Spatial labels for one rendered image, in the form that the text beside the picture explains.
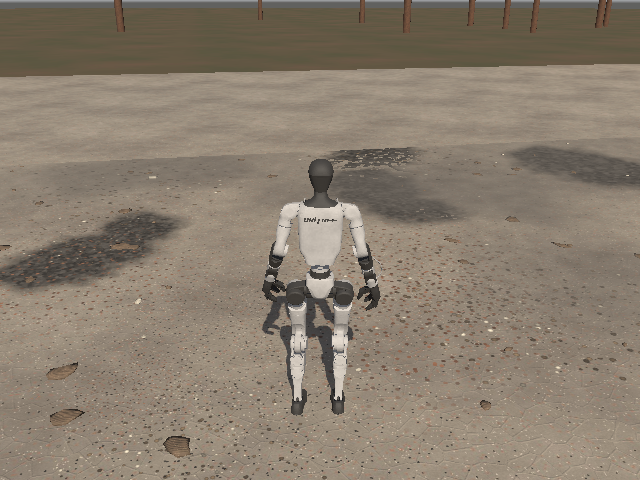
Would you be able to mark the left robot upper arm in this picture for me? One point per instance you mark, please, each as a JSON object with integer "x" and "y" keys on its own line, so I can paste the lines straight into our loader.
{"x": 288, "y": 212}

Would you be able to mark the left robot hand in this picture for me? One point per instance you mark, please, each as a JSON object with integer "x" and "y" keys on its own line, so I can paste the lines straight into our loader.
{"x": 267, "y": 286}

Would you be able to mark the left robot foot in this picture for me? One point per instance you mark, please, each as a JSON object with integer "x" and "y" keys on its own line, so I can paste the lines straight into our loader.
{"x": 297, "y": 407}

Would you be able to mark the right robot foot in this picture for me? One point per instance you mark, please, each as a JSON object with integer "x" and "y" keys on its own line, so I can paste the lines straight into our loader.
{"x": 337, "y": 406}

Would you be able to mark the robot foot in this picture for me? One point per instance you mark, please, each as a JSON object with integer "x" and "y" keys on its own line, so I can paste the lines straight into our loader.
{"x": 297, "y": 407}
{"x": 337, "y": 406}

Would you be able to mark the right robot upper arm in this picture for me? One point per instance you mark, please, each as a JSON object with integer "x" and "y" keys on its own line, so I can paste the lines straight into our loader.
{"x": 351, "y": 212}

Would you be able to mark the left robot forearm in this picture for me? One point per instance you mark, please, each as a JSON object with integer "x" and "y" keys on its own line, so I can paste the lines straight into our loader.
{"x": 273, "y": 266}

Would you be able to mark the right robot hand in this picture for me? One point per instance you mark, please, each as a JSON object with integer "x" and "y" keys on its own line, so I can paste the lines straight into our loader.
{"x": 374, "y": 295}

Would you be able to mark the right robot forearm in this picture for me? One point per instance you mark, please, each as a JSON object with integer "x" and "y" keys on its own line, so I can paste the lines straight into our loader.
{"x": 368, "y": 270}

